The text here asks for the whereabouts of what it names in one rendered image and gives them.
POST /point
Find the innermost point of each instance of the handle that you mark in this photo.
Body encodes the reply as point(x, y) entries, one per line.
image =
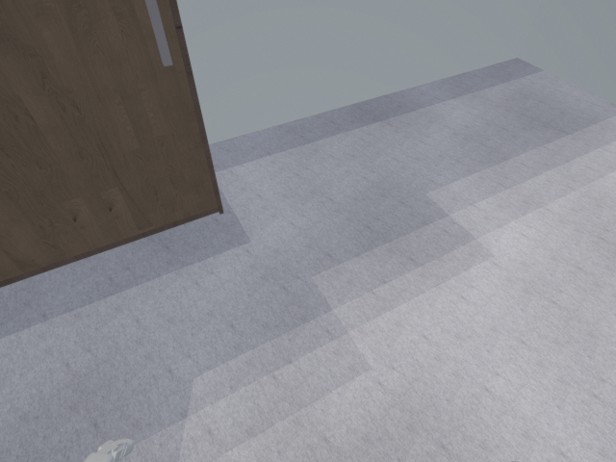
point(159, 32)

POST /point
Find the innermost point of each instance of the left robot hand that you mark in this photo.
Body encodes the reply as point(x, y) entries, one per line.
point(112, 451)

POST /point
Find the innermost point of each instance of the wardrobe door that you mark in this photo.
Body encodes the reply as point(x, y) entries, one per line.
point(99, 141)

